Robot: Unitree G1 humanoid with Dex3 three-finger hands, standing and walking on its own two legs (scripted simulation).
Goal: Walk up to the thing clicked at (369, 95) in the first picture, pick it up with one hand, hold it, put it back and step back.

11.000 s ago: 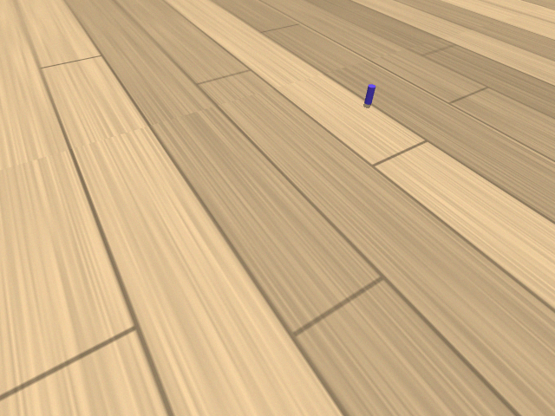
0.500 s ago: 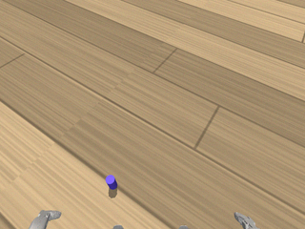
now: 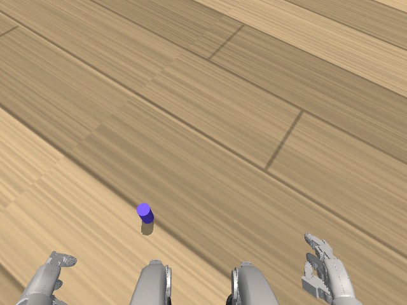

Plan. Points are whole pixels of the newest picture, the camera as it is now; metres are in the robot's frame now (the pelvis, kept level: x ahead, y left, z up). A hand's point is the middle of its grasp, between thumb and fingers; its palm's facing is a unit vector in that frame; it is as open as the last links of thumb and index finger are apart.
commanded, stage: rise first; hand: left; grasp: from above
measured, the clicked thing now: (145, 213) +0.45 +0.22 -0.58
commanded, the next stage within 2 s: approach in 1.80 s
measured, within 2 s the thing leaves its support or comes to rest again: neither
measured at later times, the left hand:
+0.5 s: hand (103, 240) +0.31 +0.29 -0.33, palm faces -0.46 -0.33 -0.82, open 13.9 cm
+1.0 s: hand (114, 225) +0.37 +0.29 -0.41, palm faces -0.47 -0.09 -0.88, open 14.0 cm
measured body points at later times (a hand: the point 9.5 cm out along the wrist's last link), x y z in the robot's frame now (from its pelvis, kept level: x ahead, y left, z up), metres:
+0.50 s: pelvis -0.06 -0.01 -0.20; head +0.15 +0.00 +0.20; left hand +0.33 +0.30 -0.28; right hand +0.07 -0.28 -0.33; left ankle +0.03 +0.13 -0.60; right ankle +0.02 -0.14 -0.60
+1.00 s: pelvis -0.07 +0.00 -0.26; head +0.15 +0.04 +0.13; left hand +0.39 +0.29 -0.36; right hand -0.01 -0.28 -0.38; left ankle +0.03 +0.13 -0.60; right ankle +0.02 -0.14 -0.60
